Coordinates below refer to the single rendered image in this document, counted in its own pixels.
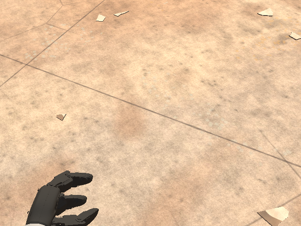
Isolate robot left hand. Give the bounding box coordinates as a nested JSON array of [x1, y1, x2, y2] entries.
[[25, 170, 99, 226]]

